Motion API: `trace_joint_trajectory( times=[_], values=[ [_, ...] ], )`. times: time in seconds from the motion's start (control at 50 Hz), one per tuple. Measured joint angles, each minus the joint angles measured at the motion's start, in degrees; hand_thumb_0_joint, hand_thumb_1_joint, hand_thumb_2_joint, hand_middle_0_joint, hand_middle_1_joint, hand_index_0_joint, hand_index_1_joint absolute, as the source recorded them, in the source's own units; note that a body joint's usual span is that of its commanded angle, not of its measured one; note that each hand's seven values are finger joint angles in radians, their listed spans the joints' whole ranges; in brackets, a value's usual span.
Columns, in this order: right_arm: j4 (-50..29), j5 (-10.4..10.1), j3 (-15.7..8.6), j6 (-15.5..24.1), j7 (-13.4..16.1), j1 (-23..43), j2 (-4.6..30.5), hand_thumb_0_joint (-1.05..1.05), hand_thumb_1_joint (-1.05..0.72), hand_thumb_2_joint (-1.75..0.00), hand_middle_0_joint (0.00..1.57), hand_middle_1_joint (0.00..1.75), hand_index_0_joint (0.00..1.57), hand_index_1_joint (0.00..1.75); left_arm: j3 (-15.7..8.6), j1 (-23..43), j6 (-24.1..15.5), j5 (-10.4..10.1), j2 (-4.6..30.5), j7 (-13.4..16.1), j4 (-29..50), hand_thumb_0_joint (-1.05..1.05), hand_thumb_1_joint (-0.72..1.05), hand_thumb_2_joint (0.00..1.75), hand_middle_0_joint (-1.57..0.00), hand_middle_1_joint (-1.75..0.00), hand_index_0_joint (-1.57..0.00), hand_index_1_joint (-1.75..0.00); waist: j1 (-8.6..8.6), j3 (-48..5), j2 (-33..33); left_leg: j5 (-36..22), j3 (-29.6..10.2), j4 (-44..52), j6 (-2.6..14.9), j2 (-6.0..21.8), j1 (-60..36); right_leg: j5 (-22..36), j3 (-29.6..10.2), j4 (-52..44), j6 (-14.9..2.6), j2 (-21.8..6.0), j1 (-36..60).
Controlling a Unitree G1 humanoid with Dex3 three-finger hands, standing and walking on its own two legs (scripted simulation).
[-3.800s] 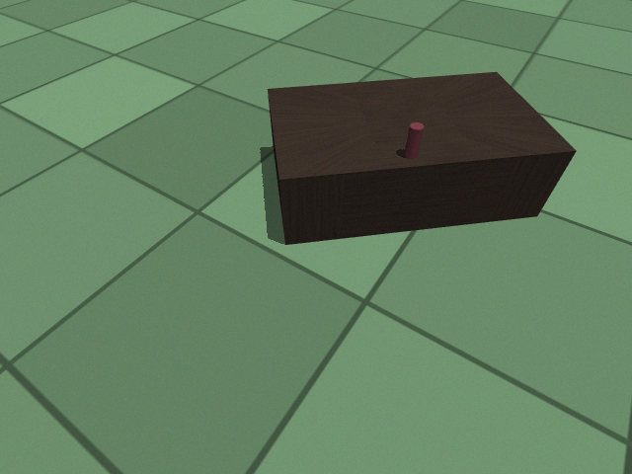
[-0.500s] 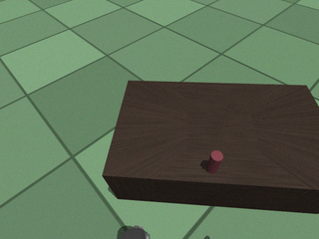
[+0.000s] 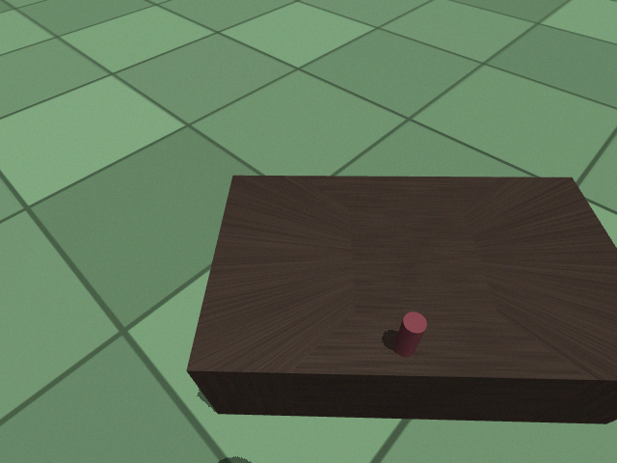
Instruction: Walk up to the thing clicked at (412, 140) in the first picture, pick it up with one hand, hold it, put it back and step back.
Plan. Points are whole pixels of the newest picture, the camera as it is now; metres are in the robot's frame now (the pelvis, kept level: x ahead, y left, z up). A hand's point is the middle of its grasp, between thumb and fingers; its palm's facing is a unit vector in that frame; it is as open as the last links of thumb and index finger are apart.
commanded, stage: walk up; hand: right
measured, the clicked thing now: (409, 335) +0.45 -0.20 -0.34
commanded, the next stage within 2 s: stand in 0.96 s
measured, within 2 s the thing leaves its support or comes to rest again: neither
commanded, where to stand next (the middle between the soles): +0.08 +0.01 m, yaw +0 degrees
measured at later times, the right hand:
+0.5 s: hand out of the picture +0.10 -0.25 -0.13, palm faces +0.00 +0.94 -0.33, open 7.4 cm
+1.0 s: hand out of the picture +0.11 -0.25 -0.14, palm faces +0.01 +0.95 -0.32, open 7.4 cm
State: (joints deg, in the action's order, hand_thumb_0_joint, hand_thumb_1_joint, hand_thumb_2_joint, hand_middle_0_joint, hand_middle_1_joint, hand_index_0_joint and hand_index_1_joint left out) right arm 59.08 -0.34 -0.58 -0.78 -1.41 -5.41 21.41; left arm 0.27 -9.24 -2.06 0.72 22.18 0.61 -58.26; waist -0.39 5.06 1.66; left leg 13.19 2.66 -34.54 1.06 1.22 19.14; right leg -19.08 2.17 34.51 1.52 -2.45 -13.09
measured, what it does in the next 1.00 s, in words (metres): stands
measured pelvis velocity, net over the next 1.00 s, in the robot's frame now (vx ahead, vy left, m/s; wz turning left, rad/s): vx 0.02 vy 0.00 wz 0.00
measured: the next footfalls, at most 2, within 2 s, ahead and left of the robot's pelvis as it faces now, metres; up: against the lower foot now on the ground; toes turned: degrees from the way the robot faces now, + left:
none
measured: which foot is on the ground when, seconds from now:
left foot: down 0.00-1.00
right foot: down 0.00-1.00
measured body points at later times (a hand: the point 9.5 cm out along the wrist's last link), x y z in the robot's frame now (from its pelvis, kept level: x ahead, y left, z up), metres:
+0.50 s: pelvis +0.01 +0.00 +0.02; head +0.02 +0.01 +0.47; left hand +0.10 +0.31 -0.11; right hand +0.10 -0.30 -0.11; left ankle +0.06 +0.11 -0.73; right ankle +0.00 -0.14 -0.73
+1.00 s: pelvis +0.02 +0.00 +0.02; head +0.03 +0.00 +0.47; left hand +0.10 +0.31 -0.11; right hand +0.11 -0.30 -0.11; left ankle +0.06 +0.11 -0.73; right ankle +0.00 -0.14 -0.73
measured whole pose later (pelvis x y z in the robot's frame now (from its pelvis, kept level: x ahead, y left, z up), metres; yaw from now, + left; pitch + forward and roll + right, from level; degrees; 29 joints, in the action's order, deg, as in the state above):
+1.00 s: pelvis +0.02 +0.00 +0.02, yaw +0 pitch -2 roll +0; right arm 65.9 0.3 -1.0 -0.4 -0.9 -3.6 19.5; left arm 0.0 -5.5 -0.7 0.9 20.6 0.2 -65.6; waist 0.4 2.5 0.3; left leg 7.0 3.2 -18.8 1.0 0.2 10.1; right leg -12.4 2.1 18.4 2.1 -2.8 -4.2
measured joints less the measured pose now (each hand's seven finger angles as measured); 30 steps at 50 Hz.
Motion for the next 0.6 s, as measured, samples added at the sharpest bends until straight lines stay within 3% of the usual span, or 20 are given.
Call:
trace_joint_trajectory(
  times=[0.26,0.6],
  values=[
    [5.6,0.2,0.4,0.3,-0.1,2.0,-1.0,0.01,-0.91,-0.90,0.21,0.30,0.20,0.30,0.5,5.1,0.6,-0.4,-0.3,-0.5,-4.5,0.00,0.91,0.90,-0.21,-0.30,-0.20,-0.30,0.81,-1.0,-1.2,-4.8,0.4,10.3,0.04,-0.4,-5.6,5.3,-0.1,-10.8,0.27,0.1,5.6],
    [6.9,0.5,-0.3,0.4,0.2,2.2,-1.2,0.01,-0.91,-0.90,0.21,0.30,0.20,0.30,0.0,3.7,1.1,0.2,-1.5,-0.7,-7.7,0.00,0.91,0.90,-0.21,-0.30,-0.20,-0.30,0.59,-2.0,-1.4,-6.3,0.6,14.5,0.00,-0.7,-7.8,7.2,-0.1,-15.5,0.51,-0.1,8.0]
  ],
)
